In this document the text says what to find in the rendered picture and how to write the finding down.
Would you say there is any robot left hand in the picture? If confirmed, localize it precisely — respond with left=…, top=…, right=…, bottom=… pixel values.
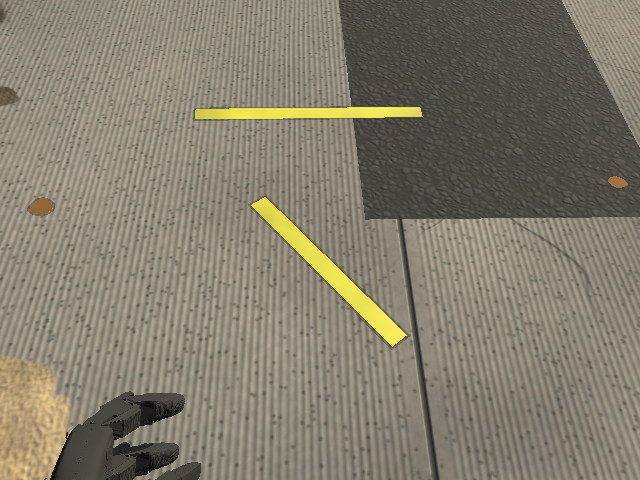
left=44, top=391, right=201, bottom=480

